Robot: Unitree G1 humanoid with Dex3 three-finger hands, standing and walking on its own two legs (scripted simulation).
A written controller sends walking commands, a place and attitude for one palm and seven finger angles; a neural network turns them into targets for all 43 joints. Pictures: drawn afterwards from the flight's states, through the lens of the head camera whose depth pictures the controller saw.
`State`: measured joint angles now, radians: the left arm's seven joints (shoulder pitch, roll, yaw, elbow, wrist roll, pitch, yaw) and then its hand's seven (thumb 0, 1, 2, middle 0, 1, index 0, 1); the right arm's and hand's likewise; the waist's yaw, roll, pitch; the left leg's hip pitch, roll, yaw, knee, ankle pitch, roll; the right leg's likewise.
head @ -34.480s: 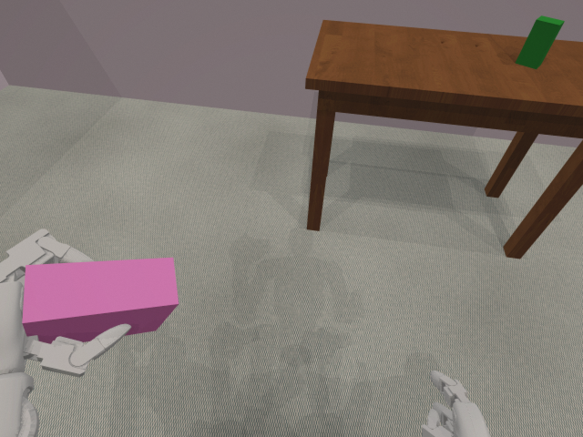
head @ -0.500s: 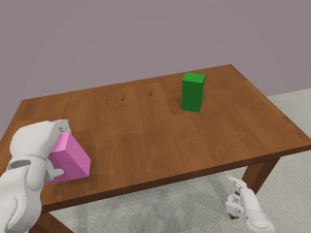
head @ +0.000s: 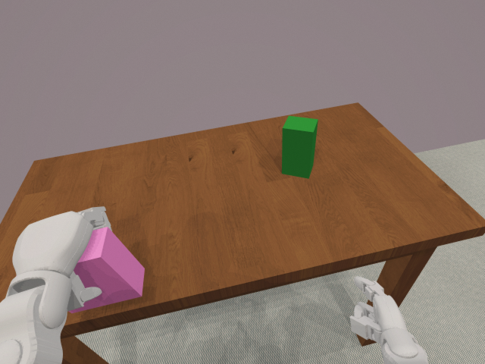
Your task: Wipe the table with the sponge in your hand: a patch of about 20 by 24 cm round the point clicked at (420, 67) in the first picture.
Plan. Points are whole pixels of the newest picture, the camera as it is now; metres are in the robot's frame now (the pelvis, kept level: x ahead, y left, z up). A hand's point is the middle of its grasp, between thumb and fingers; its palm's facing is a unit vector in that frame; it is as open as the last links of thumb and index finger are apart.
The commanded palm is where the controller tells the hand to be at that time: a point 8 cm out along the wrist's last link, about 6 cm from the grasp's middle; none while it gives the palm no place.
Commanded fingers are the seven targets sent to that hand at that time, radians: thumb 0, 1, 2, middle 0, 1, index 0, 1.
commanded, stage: bring the sponge back beside the body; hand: left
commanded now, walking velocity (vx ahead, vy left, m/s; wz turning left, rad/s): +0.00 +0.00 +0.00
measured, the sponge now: (96, 278) +0.19 +0.28 +0.08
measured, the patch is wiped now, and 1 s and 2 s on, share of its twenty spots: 1.00 1.00 1.00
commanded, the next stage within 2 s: step back with the hand held close in 0.32 s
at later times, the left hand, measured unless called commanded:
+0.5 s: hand (96, 257) +0.19 +0.26 +0.13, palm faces +0.17 -0.47 -0.87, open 9.3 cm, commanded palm +0.16 +0.28 +0.19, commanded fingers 0.00 0.10 1.30 -1.20 -1.60 -1.20 -1.60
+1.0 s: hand (73, 252) +0.18 +0.27 +0.16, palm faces +0.34 -0.85 -0.41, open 9.4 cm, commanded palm +0.13 +0.31 +0.19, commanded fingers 0.00 0.10 1.30 -1.20 -1.60 -1.20 -1.60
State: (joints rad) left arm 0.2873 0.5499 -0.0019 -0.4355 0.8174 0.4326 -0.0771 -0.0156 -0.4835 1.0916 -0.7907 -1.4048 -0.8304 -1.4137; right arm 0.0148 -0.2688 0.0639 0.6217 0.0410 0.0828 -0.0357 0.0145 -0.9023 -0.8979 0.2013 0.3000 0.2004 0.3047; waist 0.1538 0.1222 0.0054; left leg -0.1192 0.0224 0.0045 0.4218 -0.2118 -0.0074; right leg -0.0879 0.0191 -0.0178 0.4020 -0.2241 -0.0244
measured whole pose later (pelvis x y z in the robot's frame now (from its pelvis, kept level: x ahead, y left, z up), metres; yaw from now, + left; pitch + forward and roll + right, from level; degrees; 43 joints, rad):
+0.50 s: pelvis +0.00 +0.00 +0.00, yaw +0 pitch -4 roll -1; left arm 0.32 0.51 0.11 -0.44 0.44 0.32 -0.04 -0.02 -0.48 1.09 -0.79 -1.40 -0.83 -1.41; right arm 0.03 -0.27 0.06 0.56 0.04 0.08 -0.04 0.01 -0.90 -0.90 0.20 0.30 0.20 0.30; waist 0.14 0.12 0.00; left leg -0.16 0.03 0.00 0.46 -0.23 0.00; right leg -0.12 0.03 -0.02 0.41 -0.22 -0.03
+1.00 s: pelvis -0.04 +0.04 -0.02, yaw -1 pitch +1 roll -1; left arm 0.53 0.43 0.39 -0.60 -0.07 -0.10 0.13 -0.02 -0.48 1.09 -0.79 -1.41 -0.83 -1.42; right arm 0.25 -0.21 0.03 0.58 0.02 0.02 -0.06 0.02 -0.90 -0.90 0.20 0.30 0.20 0.30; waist -0.03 -0.02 -0.03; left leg -0.42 -0.01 0.03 0.65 -0.26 0.04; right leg -0.39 0.00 0.02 0.62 -0.26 0.03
